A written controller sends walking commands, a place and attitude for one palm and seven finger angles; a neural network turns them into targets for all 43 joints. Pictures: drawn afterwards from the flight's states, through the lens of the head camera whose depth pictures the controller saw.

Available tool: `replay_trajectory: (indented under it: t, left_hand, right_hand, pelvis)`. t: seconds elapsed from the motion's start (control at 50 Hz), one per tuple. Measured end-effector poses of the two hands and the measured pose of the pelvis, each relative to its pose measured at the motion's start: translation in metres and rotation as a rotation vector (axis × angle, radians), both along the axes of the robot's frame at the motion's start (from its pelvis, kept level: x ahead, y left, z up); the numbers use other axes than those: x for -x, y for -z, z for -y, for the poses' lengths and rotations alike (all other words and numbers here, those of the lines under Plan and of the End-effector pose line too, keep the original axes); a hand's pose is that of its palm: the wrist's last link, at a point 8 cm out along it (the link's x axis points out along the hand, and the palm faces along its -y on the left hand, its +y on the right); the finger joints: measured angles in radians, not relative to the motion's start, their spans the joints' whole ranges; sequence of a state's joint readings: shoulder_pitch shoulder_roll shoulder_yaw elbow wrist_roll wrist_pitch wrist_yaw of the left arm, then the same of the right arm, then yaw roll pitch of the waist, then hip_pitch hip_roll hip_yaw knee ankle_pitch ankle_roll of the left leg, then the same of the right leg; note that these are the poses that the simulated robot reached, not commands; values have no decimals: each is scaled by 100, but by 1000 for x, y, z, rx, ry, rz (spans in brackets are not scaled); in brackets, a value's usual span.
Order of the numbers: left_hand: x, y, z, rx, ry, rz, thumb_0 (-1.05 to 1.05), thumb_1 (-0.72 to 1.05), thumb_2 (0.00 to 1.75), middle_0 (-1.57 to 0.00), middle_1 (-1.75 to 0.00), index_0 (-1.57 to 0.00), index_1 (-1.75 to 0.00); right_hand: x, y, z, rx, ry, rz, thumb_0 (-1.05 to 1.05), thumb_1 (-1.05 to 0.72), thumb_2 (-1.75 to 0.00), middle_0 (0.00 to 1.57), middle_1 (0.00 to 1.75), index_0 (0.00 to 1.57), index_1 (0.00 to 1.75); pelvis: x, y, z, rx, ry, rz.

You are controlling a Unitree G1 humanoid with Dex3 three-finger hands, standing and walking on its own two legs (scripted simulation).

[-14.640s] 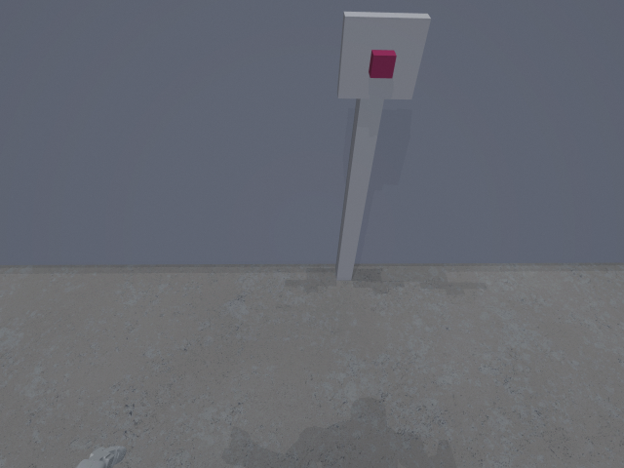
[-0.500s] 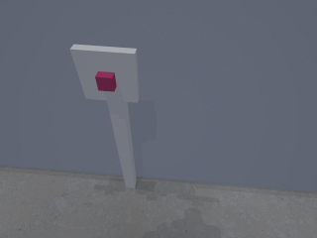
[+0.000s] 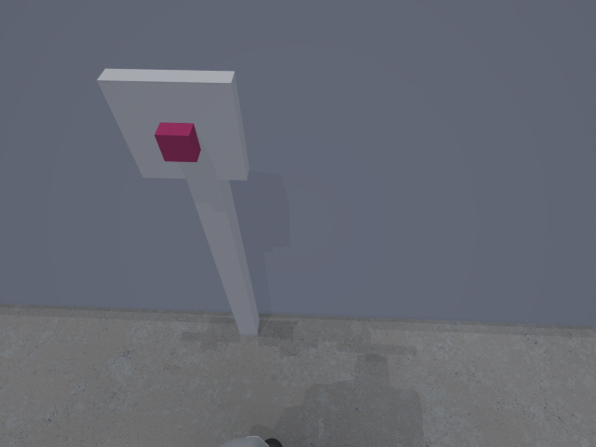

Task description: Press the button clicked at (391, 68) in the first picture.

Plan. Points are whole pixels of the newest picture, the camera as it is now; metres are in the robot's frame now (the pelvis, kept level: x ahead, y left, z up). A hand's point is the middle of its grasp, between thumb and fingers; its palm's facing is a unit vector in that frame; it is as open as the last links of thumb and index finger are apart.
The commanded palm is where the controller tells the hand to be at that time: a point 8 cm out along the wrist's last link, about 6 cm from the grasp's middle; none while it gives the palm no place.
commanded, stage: come to a stop and stand still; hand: left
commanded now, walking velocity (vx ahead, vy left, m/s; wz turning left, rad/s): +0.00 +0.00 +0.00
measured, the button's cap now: (179, 141) +0.50 +0.22 +0.13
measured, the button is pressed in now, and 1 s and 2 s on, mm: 0 0 0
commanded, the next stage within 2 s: look again from close up in 0.40 s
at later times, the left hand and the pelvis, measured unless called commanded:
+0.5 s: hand out of the picture -0.04 +0.15 -0.17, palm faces +0.04 -0.99 -0.16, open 7.3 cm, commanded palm none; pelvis -0.03 -0.01 +0.01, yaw +1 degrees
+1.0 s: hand out of the picture -0.08 +0.18 -0.17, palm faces +0.07 -0.98 -0.18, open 7.4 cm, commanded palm none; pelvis -0.07 +0.01 +0.01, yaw +2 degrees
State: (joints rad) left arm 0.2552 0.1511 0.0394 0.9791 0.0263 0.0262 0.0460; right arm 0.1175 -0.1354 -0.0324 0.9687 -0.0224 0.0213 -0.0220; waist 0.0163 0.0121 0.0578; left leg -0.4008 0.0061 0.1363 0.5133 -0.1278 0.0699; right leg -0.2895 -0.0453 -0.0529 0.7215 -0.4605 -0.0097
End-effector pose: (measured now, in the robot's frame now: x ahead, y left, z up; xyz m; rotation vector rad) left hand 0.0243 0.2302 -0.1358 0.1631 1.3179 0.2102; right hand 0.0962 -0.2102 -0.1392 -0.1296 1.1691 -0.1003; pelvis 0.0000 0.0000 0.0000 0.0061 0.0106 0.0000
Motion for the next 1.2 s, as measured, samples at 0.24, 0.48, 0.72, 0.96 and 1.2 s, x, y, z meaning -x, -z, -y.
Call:
replay_trajectory:
  t: [0.24,0.48,0.72,0.96,1.2]
  left_hand:
    - [33,1,27,44,-5,-3,1,91,90,-20,-30,-20,-30]
    - [68,4,32,90,-3,-64,1,92,90,-20,-30,-20,-30]
    - [86,2,-3,27,10,-20,1,91,90,-20,-30,-20,-30]
    - [111,4,-3,45,-13,-37,0,91,90,-20,-30,-20,-30]
    - [126,8,18,104,-35,-97,0,91,90,-20,-30,-20,-30]
  right_hand:
    - [71,-8,38,49,49,-128,0,-92,-90,20,30,19,30]
    - [122,-10,18,50,34,-213,2,-93,-90,20,30,20,30]
    - [143,0,1,23,27,-141,2,-93,-90,20,30,20,30]
    - [153,-6,2,36,14,-154,1,-91,-90,20,30,20,30]
    - [147,-11,3,46,7,-175,1,-91,-90,20,30,20,30]
  pelvis:
    - [8,-6,16,12,-24,-1]
    - [28,-12,8,27,-13,28]
    - [55,-5,-8,18,-27,50]
    - [66,-6,-9,17,-35,30]
    - [57,-8,-7,20,-40,20]
